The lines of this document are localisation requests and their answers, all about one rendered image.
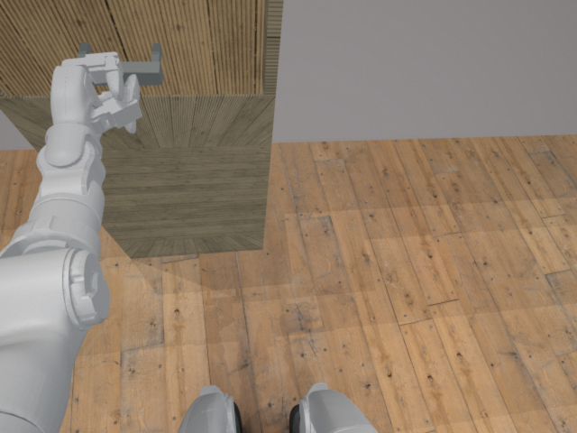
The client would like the robot left thigh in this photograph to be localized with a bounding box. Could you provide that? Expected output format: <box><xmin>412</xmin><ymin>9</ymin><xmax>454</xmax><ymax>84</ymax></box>
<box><xmin>178</xmin><ymin>392</ymin><xmax>236</xmax><ymax>433</ymax></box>

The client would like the cabinet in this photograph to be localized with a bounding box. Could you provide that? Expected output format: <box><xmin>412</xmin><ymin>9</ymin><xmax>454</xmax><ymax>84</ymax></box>
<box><xmin>0</xmin><ymin>0</ymin><xmax>284</xmax><ymax>259</ymax></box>

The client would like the left robot hand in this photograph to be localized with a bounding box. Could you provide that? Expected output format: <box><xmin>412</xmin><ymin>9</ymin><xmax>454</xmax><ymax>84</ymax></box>
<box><xmin>50</xmin><ymin>51</ymin><xmax>142</xmax><ymax>141</ymax></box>

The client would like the left robot forearm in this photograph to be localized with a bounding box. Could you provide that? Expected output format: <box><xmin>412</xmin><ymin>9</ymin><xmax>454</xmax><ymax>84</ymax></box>
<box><xmin>0</xmin><ymin>123</ymin><xmax>105</xmax><ymax>261</ymax></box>

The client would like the drawer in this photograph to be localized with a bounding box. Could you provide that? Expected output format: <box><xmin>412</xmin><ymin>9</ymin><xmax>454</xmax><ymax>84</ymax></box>
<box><xmin>0</xmin><ymin>0</ymin><xmax>265</xmax><ymax>96</ymax></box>

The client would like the left robot shin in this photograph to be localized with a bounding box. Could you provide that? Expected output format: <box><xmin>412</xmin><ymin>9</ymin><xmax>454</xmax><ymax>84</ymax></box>
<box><xmin>199</xmin><ymin>385</ymin><xmax>224</xmax><ymax>396</ymax></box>

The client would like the handle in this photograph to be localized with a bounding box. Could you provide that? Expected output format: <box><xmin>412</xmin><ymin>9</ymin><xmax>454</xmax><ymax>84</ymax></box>
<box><xmin>78</xmin><ymin>42</ymin><xmax>163</xmax><ymax>86</ymax></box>

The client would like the left robot upper arm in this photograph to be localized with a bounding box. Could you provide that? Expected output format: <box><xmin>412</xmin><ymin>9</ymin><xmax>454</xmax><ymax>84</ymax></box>
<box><xmin>0</xmin><ymin>247</ymin><xmax>110</xmax><ymax>433</ymax></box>

